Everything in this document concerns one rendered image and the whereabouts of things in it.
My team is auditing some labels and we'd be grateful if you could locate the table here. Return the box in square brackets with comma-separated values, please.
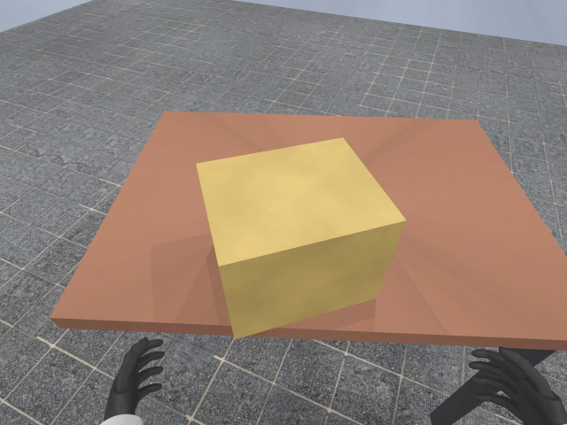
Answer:
[50, 111, 567, 425]

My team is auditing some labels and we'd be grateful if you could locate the robot left hand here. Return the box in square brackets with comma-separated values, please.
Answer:
[104, 337, 165, 421]

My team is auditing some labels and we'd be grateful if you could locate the carton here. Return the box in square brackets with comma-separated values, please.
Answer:
[196, 137, 407, 340]

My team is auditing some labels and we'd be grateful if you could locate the robot right hand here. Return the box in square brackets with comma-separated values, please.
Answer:
[469, 346, 567, 425]

